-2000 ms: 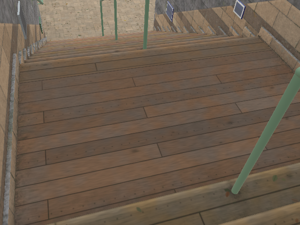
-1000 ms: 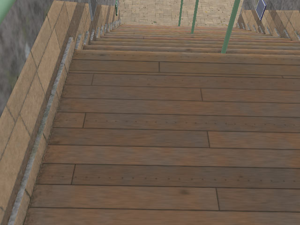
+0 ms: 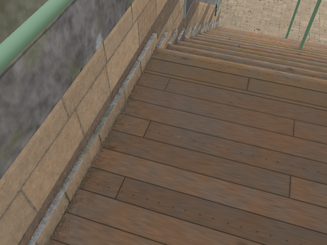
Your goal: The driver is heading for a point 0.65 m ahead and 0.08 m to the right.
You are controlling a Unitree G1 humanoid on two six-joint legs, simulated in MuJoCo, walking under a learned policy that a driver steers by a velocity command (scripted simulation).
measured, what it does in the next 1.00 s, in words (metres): stands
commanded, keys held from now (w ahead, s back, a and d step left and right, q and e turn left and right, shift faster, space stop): no key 1.00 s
